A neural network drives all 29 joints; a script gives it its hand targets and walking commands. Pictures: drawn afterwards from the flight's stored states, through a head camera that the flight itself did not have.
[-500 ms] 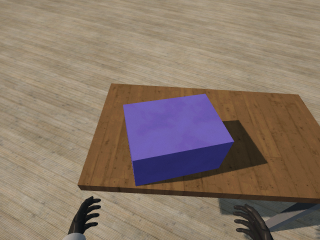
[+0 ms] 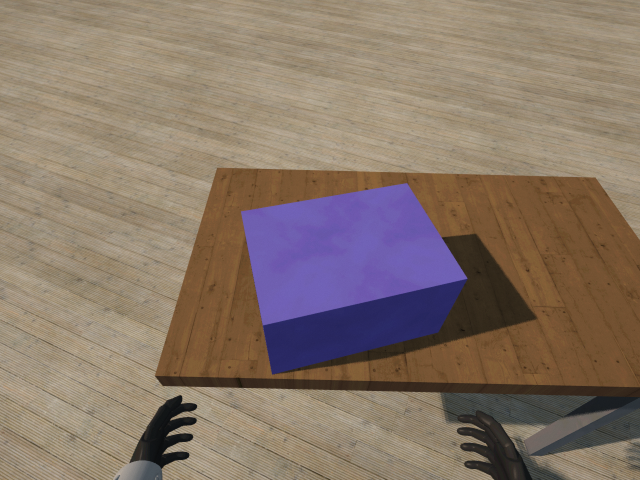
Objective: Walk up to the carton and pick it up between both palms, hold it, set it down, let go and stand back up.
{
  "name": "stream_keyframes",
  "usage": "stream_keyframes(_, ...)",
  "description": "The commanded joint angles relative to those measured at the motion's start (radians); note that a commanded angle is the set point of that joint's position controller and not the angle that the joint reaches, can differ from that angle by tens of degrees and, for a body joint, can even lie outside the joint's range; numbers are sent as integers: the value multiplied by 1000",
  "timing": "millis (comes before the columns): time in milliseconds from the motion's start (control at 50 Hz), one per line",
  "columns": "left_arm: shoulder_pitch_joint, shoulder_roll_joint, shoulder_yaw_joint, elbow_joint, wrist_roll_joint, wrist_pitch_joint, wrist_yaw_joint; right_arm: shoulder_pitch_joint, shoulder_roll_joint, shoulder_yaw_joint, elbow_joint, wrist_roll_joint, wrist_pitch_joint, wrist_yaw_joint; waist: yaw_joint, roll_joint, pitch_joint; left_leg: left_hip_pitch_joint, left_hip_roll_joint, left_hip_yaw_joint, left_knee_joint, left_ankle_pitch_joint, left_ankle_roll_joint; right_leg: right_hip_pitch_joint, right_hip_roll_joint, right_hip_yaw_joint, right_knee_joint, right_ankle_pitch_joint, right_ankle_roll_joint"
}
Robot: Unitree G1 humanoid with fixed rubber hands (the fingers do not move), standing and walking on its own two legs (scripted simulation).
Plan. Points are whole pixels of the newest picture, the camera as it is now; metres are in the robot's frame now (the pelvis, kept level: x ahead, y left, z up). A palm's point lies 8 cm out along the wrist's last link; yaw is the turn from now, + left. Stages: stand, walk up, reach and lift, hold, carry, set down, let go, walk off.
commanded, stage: set down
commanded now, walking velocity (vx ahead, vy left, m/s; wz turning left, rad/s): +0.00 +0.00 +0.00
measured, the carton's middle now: (342, 274) +0.44 -0.03 -0.06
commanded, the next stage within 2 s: let go in 0.32 s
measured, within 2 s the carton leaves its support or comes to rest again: neither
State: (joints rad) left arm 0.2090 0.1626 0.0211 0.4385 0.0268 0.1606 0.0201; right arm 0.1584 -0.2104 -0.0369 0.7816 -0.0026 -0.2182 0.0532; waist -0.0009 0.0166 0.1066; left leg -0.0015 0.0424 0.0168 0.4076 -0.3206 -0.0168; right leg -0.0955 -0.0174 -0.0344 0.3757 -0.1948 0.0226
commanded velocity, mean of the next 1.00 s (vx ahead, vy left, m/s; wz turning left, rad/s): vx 0.00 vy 0.00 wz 0.00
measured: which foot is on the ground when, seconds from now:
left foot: down 0.00-1.00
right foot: down 0.00-1.00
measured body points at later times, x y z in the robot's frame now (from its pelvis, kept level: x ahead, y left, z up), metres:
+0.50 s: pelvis -0.01 -0.01 +0.00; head -0.01 -0.01 +0.45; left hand +0.16 +0.21 -0.09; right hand +0.15 -0.24 -0.09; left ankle -0.06 +0.12 -0.74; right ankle +0.01 -0.14 -0.74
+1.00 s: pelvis -0.02 -0.03 -0.01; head -0.03 -0.03 +0.44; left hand +0.11 +0.26 -0.10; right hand +0.11 -0.32 -0.10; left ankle -0.06 +0.12 -0.74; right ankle +0.01 -0.14 -0.74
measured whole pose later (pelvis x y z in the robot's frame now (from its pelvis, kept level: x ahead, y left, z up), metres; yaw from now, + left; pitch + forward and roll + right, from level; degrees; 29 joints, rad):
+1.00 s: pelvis -0.02 -0.03 -0.01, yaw +2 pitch -3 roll +0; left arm 0.17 0.30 0.04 0.74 0.04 0.01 0.00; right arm 0.23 -0.34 -0.05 0.79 -0.04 -0.04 0.00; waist 0.02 0.00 0.02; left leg -0.11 0.04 -0.02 0.48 -0.32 -0.05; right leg -0.22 -0.02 -0.07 0.51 -0.24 -0.01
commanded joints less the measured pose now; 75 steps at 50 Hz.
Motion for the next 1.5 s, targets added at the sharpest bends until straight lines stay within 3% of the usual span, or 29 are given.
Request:
stream_keyframes(0,-35,102,37,-92,-7,-29,-4,-43,-115,-35,-84,-2,-50,-19,8,6,-153,-107,-36,23,-48,460,-42,175,54,-9,-6,270,-37)
stream_keyframes(80,-68,115,36,-109,-8,-35,-10,-51,-107,-31,-74,-18,-55,-32,2,4,-131,-115,-44,34,-37,469,-41,163,56,-7,-11,289,-34)
stream_keyframes(100,-62,122,38,-79,-17,-31,-19,-63,-107,-29,-71,-18,-49,-39,-22,-34,-121,-107,-36,17,-42,430,-36,157,53,-7,-15,273,-30)
stream_keyframes(200,-70,114,36,-106,-5,-33,-19,-64,-96,-32,-80,-21,-64,-40,-4,8,-109,-101,-39,25,-44,480,-51,148,58,-12,-4,260,-24)
stream_keyframes(340,-65,118,26,-64,-8,-19,-22,-53,-92,-23,-85,-29,-34,-42,-10,-23,-91,-143,-34,28,-78,335,-30,172,46,-3,-12,200,-31)
stream_keyframes(420,-71,102,27,-55,17,-12,-19,-52,-102,-36,-64,-32,-24,-38,-5,36,-31,-164,-35,33,-91,314,-38,157,50,-10,-6,176,-33)
stream_keyframes(520,-91,132,40,-106,-4,-24,-6,-56,-82,-29,-148,-38,-25,-37,8,-15,-62,-192,-40,44,-88,275,-24,162,42,-1,4,162,-32)
stream_keyframes(580,-103,128,18,-84,-3,-28,-2,-61,-84,-46,-131,-30,-12,-33,-9,25,-55,-199,-34,35,-107,190,-28,148,44,-12,12,112,-35)
stream_keyframes(620,-94,133,33,-60,-10,-30,-12,-47,-55,-26,-156,-37,-9,-42,-7,-34,-31,-217,-41,43,-102,173,-4,150,36,0,-2,96,-26)
stream_keyframes(700,-97,134,30,-81,-7,-23,-10,-35,-55,-34,-155,-41,2,-38,-1,-28,-42,-260,-34,48,-115,113,4,160,33,6,-3,53,-30)
stream_keyframes(740,-91,154,38,-66,-18,-35,-7,-32,-52,-31,-158,-45,3,-44,10,-27,-88,-219,-53,61,-86,202,-4,158,26,17,11,98,-33)
stream_keyframes(760,-73,310,91,52,14,-92,11,32,-299,-78,-110,-50,86,-64,52,-40,-135,-268,30,-31,-26,269,19,90,-101,80,51,193,-55)
stream_keyframes(780,-48,327,89,89,18,-117,17,32,-272,-75,-114,-37,128,-64,26,-91,-169,-186,28,-25,-13,233,25,46,-104,83,49,179,-62)
stream_keyframes(840,-73,267,67,159,16,-158,0,23,-229,-46,-107,-35,146,-62,9,-74,-152,-208,50,-48,-16,166,43,-22,-87,76,41,101,-48)
stream_keyframes(860,-73,265,67,162,8,-168,-7,13,-253,-58,-107,-36,153,-63,39,-80,-165,-215,52,-62,-18,193,49,0,-96,67,49,133,-46)
stream_keyframes(900,-77,255,50,210,13,-179,-14,25,-279,-57,-83,-37,156,-58,33,10,-109,-213,44,-52,5,179,46,-68,-102,80,22,146,-51)
stream_keyframes(940,-108,307,61,245,24,-191,-14,49,-261,-42,-64,-30,169,-55,14,-9,-105,-214,47,-61,-13,130,45,-90,-98,79,24,95,-57)
stream_keyframes(960,-132,314,58,265,18,-189,-20,42,-276,-55,-67,-36,170,-57,-1,-66,-117,-211,50,-74,-4,129,47,-81,-92,68,26,73,-55)
stream_keyframes(1000,-120,331,56,296,29,-207,-22,33,-291,-62,-61,-29,185,-51,13,-76,-66,-219,39,-71,15,115,49,-129,-113,81,-30,35,-70)
stream_keyframes(1020,-111,348,54,325,29,-208,-23,50,-307,-60,-44,-25,189,-51,-4,-81,-114,-170,34,-53,11,125,46,-126,-94,79,-29,11,-47)
stream_keyframes(1040,-142,323,39,322,12,-210,-24,34,-308,-52,-43,-30,189,-48,10,4,-81,-220,31,-65,2,105,45,-115,-108,77,-38,40,-49)
stream_keyframes(1080,-114,368,52,371,8,-207,-26,80,-315,-56,-21,-23,189,-54,-20,22,-107,-191,36,-66,5,91,49,-128,-126,107,-43,6,-73)
stream_keyframes(1120,-132,364,36,394,14,-216,-23,42,-316,-42,3,-25,192,-51,22,-41,-108,-220,41,-89,-9,88,52,-87,-98,90,-60,-65,-63)
stream_keyframes(1140,-119,397,40,416,10,-218,-29,62,-335,-50,0,-28,199,-57,0,-69,-93,-200,56,-92,-17,109,56,-114,-118,106,-57,-82,-69)
stream_keyframes(1200,-130,377,41,456,13,-211,-23,40,-355,-51,18,-20,200,-53,18,30,-110,-221,46,-83,-23,148,49,-69,-116,98,-44,-9,-73)
stream_keyframes(1280,-115,392,32,501,-1,-209,-28,10,-371,-36,47,-10,183,-51,28,19,-128,-224,70,-112,-45,226,54,0,-101,66,-12,142,-65)
stream_keyframes(1380,-139,360,22,524,7,-207,-22,7,-345,-14,88,-16,190,-63,14,34,-71,-231,73,-113,-91,173,49,-36,-99,53,-22,100,-54)
stream_keyframes(1400,-140,383,29,544,8,-202,-24,6,-367,-15,86,-13,191,-63,18,-34,-80,-208,80,-121,-96,190,57,-26,-98,47,-37,83,-51)
stream_keyframes(1480,-128,375,25,563,3,-195,-22,44,-365,-15,113,-22,194,-55,13,-2,-7,-261,53,-95,-130,41,42,-42,-90,62,-71,-18,-35)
